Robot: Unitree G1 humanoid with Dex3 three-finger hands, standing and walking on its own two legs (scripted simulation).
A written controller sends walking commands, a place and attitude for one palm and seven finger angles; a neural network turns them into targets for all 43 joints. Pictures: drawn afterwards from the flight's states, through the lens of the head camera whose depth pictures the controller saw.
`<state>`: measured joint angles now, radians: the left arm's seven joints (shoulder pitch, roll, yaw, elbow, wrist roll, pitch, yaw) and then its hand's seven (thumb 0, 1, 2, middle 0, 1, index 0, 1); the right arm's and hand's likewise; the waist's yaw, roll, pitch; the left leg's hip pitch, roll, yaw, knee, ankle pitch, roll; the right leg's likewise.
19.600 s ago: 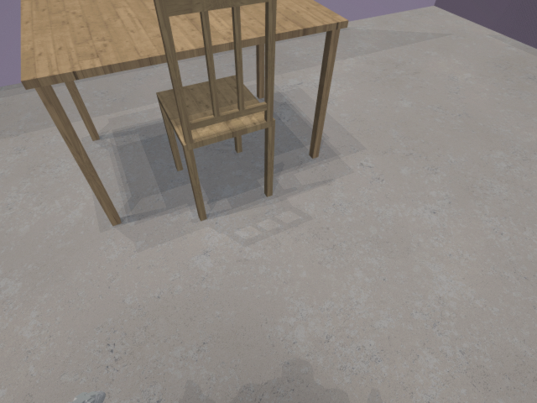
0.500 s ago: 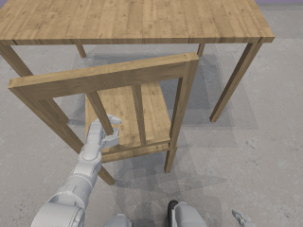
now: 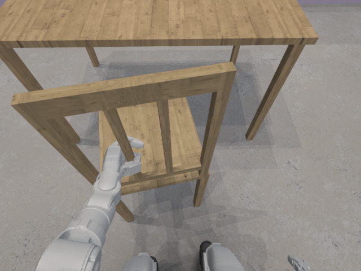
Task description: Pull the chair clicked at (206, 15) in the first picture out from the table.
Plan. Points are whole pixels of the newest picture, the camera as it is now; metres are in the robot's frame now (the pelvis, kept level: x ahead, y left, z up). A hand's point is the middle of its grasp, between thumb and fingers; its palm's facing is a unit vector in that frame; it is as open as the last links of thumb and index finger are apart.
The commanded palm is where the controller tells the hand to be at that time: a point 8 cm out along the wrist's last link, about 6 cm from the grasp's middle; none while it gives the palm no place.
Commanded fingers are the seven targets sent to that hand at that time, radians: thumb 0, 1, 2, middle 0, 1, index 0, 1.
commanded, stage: step backward, pulling the chair out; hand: left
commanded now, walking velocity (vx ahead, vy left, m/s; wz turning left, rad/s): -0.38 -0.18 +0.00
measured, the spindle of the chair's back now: (127, 150) +0.39 +0.13 -0.03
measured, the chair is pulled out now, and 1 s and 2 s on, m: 0.30 0.39 0.60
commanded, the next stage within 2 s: stop walking, hand still on the chair in 1.60 s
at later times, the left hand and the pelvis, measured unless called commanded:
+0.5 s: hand (132, 175) +0.34 +0.11 -0.05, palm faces -0.04 -0.98 -0.17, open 5.2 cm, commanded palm +0.33 +0.17 -0.05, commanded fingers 0.00 0.90 0.90 -0.50 -1.45 -0.50 -1.45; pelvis -0.03 +0.00 +0.00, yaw +1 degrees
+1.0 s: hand (131, 200) +0.27 +0.11 -0.05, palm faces +0.00 -0.98 -0.19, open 5.2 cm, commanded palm +0.26 +0.16 -0.05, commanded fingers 0.00 0.90 0.90 -0.50 -1.45 -0.50 -1.45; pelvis -0.09 -0.02 +0.00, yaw -1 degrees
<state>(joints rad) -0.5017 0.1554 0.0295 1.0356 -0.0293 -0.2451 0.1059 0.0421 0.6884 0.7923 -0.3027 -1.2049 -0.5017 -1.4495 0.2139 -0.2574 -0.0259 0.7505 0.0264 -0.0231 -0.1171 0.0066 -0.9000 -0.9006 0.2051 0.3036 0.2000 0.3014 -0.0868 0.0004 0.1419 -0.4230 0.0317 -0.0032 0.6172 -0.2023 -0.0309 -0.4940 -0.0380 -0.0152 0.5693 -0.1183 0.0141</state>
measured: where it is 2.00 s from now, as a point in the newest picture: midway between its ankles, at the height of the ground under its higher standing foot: outside the picture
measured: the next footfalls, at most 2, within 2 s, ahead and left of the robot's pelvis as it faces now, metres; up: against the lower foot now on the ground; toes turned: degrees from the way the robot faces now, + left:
left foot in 0.38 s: -0.01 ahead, +0.14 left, +0.00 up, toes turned +1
right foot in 0.52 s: +0.03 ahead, -0.13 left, +0.00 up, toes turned -3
